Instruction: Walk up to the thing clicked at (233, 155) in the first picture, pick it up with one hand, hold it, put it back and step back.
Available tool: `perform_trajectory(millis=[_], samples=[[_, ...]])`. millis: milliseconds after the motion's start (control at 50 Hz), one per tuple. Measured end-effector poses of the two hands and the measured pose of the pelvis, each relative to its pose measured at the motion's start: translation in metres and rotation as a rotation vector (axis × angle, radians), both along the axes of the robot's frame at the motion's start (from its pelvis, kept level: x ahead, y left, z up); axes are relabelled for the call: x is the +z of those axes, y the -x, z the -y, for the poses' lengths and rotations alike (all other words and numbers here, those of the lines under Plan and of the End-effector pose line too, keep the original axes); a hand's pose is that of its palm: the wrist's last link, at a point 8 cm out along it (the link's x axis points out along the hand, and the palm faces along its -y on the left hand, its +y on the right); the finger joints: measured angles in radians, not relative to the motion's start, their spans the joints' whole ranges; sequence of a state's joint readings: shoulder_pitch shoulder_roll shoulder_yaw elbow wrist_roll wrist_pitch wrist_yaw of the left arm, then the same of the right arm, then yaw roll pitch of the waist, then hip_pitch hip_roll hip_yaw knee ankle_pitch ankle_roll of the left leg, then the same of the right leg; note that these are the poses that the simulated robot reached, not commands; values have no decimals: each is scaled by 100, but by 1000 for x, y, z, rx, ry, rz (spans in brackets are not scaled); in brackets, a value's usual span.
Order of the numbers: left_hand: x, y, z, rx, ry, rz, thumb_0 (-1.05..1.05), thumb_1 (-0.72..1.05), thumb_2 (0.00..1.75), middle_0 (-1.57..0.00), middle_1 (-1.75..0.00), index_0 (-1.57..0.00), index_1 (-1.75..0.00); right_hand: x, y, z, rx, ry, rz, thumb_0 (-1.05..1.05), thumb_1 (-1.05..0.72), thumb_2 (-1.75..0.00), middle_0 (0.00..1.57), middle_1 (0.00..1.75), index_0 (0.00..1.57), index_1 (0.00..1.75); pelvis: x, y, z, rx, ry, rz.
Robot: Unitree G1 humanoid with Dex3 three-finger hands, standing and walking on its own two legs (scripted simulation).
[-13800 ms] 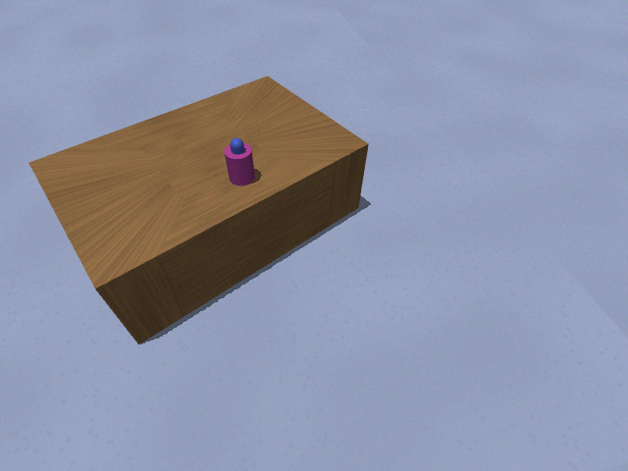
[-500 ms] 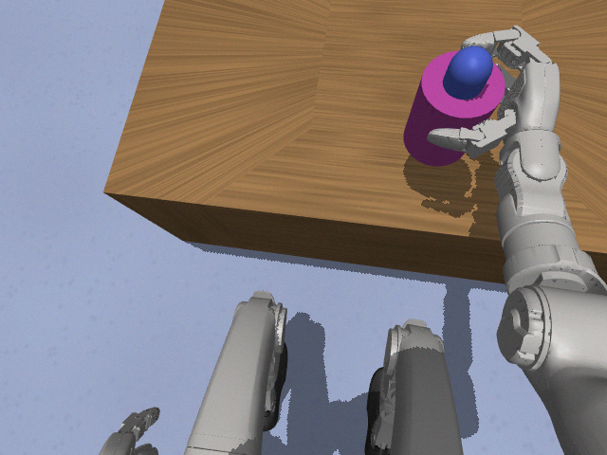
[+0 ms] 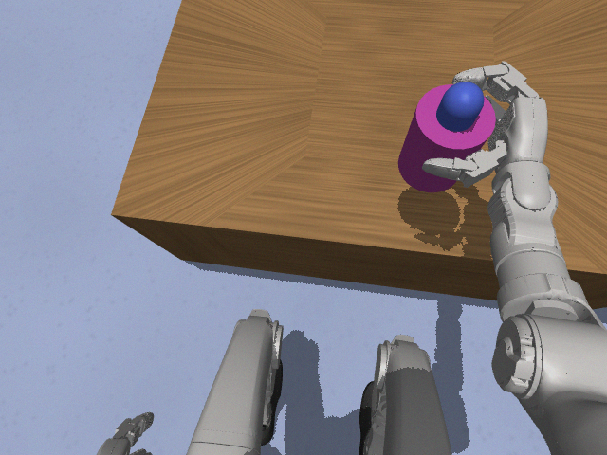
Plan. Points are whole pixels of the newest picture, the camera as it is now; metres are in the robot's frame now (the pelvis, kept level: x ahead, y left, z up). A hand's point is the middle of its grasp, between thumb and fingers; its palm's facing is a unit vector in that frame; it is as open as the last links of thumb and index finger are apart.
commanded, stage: lift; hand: right
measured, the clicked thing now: (445, 133) +0.51 -0.11 +0.01
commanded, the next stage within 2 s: hold in 1.32 s
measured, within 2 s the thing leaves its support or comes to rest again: neither
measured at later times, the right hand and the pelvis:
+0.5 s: hand (531, 146) +0.43 -0.15 +0.12, palm faces +0.02 +1.00 -0.03, open 12.0 cm; pelvis +0.02 +0.00 +0.09, yaw -1 degrees
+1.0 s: hand (596, 150) +0.40 -0.16 +0.17, palm faces +0.02 +1.00 -0.01, open 12.0 cm; pelvis +0.03 +0.00 +0.14, yaw -1 degrees
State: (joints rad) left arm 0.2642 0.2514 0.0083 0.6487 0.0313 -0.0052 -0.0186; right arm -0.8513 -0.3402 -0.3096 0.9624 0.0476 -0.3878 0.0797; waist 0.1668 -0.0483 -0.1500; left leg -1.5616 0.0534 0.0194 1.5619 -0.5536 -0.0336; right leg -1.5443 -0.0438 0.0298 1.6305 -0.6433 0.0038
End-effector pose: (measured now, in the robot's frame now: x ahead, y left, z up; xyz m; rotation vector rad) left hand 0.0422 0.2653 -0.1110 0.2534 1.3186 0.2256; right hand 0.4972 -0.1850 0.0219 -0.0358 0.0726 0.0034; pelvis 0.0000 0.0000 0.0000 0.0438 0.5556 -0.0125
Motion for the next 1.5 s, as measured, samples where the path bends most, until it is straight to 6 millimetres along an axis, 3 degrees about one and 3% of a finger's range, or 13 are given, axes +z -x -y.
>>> perform_trajectory(millis=[460, 680, 1020, 1500], samples=[[88, -64, 4, -47, -2, 211, 1, 89, 91, -20, -29, -19, -30, 91, 80, 18, -21, -8, 9, -4, 61, -78, 63, 107, 67, 109, 83, -17, -1, -7, 9, 179], [121, -89, 12, -79, 4, 293, 1, 88, 91, -20, -29, -19, -30, 123, 105, 28, -22, -12, 22, -4, 61, -78, 63, 108, 66, 110, 111, -22, 2, -9, 13, 255], [147, -102, 23, -82, 31, 322, 1, 90, 89, -19, -29, -20, -29, 154, 122, 33, -27, -24, 29, -4, 61, -78, 63, 108, 66, 111, 139, -35, 4, -6, 18, 327], [168, -113, 24, -78, 29, 363, 1, 91, 88, -19, -29, -20, -28, 178, 138, 35, -20, -30, 38, -4, 61, -77, 63, 108, 66, 110, 157, -41, 3, 0, 23, 390]])
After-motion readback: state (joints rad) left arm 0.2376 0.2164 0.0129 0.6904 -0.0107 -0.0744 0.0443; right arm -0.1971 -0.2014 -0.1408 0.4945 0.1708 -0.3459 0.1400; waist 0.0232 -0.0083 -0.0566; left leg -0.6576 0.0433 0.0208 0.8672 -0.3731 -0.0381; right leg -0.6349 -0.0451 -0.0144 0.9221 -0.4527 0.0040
